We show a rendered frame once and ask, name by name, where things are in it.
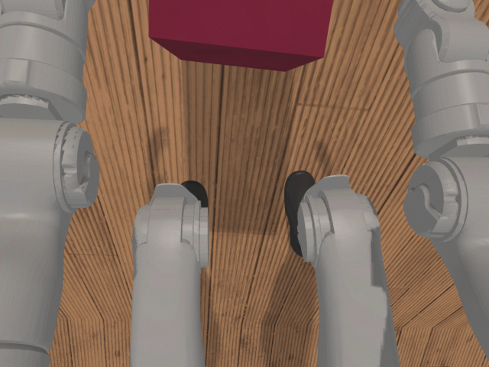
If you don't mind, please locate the robot right upper arm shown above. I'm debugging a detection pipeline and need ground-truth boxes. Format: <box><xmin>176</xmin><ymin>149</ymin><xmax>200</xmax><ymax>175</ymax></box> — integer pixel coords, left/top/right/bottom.
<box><xmin>403</xmin><ymin>157</ymin><xmax>489</xmax><ymax>361</ymax></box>

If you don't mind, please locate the robot left upper arm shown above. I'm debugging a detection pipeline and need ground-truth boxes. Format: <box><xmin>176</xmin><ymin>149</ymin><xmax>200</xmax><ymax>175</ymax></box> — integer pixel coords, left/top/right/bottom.
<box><xmin>0</xmin><ymin>118</ymin><xmax>99</xmax><ymax>367</ymax></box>

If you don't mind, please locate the right robot forearm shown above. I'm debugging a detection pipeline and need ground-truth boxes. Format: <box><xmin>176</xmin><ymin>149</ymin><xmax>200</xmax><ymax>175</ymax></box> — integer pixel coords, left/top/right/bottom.
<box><xmin>393</xmin><ymin>0</ymin><xmax>489</xmax><ymax>160</ymax></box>

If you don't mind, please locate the robot left shin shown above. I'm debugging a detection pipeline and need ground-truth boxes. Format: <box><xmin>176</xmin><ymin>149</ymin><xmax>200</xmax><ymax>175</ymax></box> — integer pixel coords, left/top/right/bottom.
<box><xmin>132</xmin><ymin>183</ymin><xmax>197</xmax><ymax>258</ymax></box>

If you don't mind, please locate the carton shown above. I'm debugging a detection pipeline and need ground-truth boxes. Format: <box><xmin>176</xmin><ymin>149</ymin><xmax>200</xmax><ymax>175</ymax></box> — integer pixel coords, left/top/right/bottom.
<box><xmin>149</xmin><ymin>0</ymin><xmax>333</xmax><ymax>72</ymax></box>

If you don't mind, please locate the left robot forearm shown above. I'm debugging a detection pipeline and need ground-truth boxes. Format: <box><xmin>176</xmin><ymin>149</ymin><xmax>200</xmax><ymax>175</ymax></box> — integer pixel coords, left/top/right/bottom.
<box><xmin>0</xmin><ymin>0</ymin><xmax>96</xmax><ymax>125</ymax></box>

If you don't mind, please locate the robot right foot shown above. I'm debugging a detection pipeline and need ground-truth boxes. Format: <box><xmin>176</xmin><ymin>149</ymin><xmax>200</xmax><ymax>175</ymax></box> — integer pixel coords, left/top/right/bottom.
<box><xmin>284</xmin><ymin>171</ymin><xmax>315</xmax><ymax>257</ymax></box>

